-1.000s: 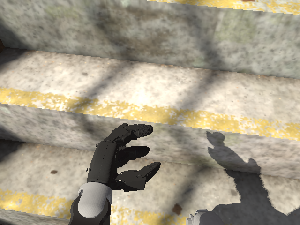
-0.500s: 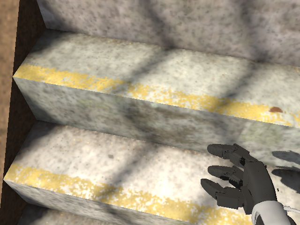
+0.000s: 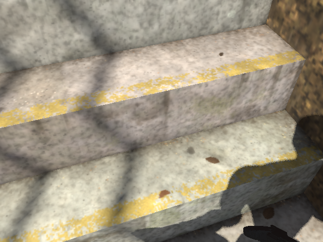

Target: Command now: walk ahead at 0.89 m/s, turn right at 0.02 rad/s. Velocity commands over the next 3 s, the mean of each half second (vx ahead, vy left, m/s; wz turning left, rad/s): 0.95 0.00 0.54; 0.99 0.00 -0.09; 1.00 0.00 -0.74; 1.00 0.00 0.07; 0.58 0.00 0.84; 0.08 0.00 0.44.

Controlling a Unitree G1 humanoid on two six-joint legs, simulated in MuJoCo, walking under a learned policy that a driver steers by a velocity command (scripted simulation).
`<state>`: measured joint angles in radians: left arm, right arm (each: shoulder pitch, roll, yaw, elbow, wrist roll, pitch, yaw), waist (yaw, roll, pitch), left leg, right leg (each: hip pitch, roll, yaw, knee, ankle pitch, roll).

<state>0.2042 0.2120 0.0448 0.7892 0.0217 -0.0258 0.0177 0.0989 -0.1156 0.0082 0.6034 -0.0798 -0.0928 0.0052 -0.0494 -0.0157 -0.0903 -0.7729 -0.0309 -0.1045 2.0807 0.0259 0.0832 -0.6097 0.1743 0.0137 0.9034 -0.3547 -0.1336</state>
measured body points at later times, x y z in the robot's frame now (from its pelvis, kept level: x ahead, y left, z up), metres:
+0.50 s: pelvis +0.17 +0.10 +0.13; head +0.19 +0.06 +0.58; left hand +0.07 +0.31 +0.00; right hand +0.45 -0.01 +0.03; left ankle +0.22 +0.15 -0.47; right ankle +0.10 -0.04 -0.58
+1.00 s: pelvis +0.38 +0.17 +0.33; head +0.39 +0.22 +0.78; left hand +0.60 +0.35 +0.25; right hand +0.28 -0.08 +0.23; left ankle +0.25 +0.17 -0.40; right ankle +0.43 +0.16 -0.26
